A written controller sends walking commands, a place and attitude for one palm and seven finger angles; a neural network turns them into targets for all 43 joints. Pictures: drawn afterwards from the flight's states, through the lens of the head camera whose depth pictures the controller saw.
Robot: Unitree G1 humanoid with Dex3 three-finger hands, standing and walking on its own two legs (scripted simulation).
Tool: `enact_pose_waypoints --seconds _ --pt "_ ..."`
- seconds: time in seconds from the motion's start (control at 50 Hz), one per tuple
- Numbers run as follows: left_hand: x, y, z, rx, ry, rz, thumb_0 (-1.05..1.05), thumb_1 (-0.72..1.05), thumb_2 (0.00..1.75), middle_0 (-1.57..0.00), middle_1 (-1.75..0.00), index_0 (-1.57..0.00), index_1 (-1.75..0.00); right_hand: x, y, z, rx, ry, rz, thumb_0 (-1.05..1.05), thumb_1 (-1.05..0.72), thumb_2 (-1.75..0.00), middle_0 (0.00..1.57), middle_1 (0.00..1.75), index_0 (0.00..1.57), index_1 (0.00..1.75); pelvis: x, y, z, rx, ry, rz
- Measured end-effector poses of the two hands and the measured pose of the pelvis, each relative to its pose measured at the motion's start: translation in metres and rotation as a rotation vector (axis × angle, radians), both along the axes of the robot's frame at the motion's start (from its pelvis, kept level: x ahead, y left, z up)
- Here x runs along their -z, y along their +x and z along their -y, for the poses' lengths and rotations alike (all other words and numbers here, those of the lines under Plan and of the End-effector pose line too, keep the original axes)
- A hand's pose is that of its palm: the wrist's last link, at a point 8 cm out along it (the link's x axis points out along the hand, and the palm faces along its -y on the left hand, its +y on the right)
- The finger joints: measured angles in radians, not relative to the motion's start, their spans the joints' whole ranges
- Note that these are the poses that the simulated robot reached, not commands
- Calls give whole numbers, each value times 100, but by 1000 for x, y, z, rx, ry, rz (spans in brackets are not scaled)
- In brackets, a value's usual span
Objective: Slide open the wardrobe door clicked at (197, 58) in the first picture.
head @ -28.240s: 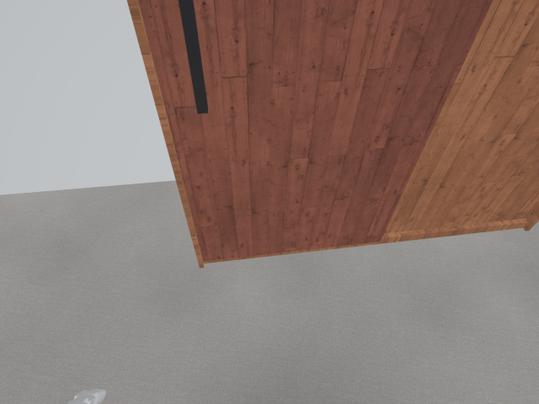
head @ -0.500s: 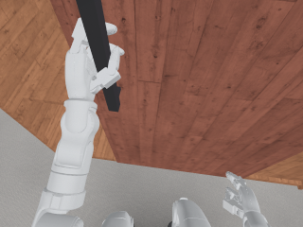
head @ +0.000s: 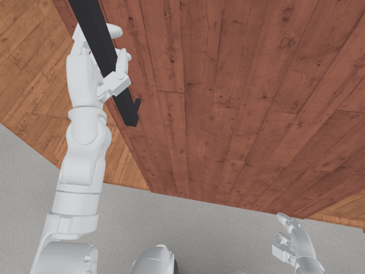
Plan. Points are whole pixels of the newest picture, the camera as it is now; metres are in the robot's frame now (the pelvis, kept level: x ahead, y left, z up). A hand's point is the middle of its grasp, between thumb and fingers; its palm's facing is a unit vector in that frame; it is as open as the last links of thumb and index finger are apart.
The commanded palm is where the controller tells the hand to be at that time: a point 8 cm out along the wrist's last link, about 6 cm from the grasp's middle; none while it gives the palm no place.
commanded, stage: step sideways, sliding the door along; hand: left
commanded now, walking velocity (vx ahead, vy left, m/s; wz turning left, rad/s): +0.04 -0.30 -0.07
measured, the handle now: (114, 56) +0.43 +0.18 +0.21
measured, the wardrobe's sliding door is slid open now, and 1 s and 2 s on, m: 0.46 0.67 0.67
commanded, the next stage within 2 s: stop walking and hold the door there in 1.30 s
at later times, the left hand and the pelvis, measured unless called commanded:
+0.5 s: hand (175, 79) +0.39 +0.06 +0.20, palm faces +0.37 -0.92 -0.14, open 6.3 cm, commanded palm +0.36 +0.04 +0.19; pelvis +0.02 -0.15 -0.01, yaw +1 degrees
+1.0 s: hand (249, 88) +0.38 -0.05 +0.21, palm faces +0.21 -0.98 -0.04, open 6.2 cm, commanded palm +0.35 -0.07 +0.18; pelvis +0.02 -0.23 +0.02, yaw -2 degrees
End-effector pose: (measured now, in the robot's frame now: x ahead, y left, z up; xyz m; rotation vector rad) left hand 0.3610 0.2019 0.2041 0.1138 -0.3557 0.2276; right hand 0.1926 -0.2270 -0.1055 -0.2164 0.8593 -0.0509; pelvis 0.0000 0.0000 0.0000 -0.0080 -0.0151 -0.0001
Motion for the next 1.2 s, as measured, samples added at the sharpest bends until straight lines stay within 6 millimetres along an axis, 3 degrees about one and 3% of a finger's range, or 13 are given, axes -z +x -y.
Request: enact_pose_waypoints --seconds 0.06,0.28,0.38,0.46,0.52,0.66,0.8,0.92,1.02,1.1,1.2 --pt "2 1 10 57 -17 33 -2 69 77 -45 -140 -29 -133 -4 4 12 7 -25 13 1 -90 -90 20 30 20 30 7 2 5 16 -29 18" --pt "2 -2 49 81 -36 8 -2 70 77 -45 -140 -31 -133 -38 13 31 -83 16 6 1 -90 -90 20 30 20 30 -19 8 66 21 -88 30" --pt "1 -4 68 7 -10 0 -4 66 79 -45 -140 -33 -135 -32 27 53 -116 71 46 1 -90 -89 20 30 20 30 -15 16 105 14 -85 26" --pt "1 -6 85 -99 54 13 -7 64 80 -45 -140 -32 -134 -13 46 81 -132 133 109 1 -90 -89 21 30 20 30 6 25 143 -5 -28 21" --pt "0 -7 99 -140 68 3 -9 63 81 -45 -140 -31 -132 -2 54 108 -88 112 128 1 -90 -89 21 30 20 30 7 24 149 -17 -23 8" --pt "3 -8 129 -34 2 47 -5 66 77 -45 -140 -30 -129 -16 36 155 -6 -24 63 1 -90 -90 20 30 20 30 -2 26 151 -9 -40 12" --pt "3 -9 160 49 -36 36 -2 70 75 -45 -140 -29 -127 -51 17 169 -63 -23 47 1 -90 -90 20 30 20 30 -21 23 175 15 -99 33" --pt "2 -10 187 67 -48 21 -2 70 76 -45 -140 -30 -131 -63 20 180 -80 -4 90 1 -90 -90 20 30 20 30 -26 22 207 31 -112 30" --pt "2 -12 211 14 -22 15 -4 67 79 -45 -140 -31 -132 -53 29 197 -105 60 139 1 -90 -90 20 30 20 30 -19 21 242 36 -96 27" --pt "1 -14 220 -114 36 20 -7 64 80 -45 -140 -31 -131 -29 38 223 -115 120 179 1 -90 -89 21 30 20 30 1 20 274 22 -41 15" --pt "0 -16 224 -178 27 -12 -8 64 80 -45 -140 -29 -129 -13 29 263 -24 57 110 1 -90 -89 21 30 20 30 -5 14 279 17 -5 -10"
